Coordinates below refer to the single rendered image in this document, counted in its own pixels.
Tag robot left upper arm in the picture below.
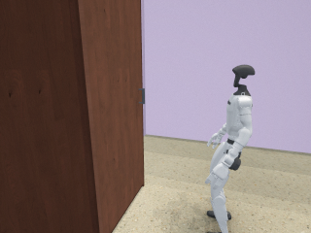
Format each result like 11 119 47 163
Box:
236 96 253 137

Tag robot head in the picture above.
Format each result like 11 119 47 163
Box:
232 64 256 96

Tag right robot forearm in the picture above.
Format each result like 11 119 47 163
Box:
218 123 226 137

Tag robot left hand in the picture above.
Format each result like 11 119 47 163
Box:
205 163 228 190

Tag handle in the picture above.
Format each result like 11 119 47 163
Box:
138 88 145 104

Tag left robot forearm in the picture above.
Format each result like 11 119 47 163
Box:
222 128 251 168

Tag robot right hand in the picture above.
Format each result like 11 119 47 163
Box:
207 133 223 149

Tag right robot thigh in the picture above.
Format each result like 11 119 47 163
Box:
210 142 225 175

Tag wardrobe door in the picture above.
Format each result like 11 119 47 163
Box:
0 0 100 233
78 0 144 233

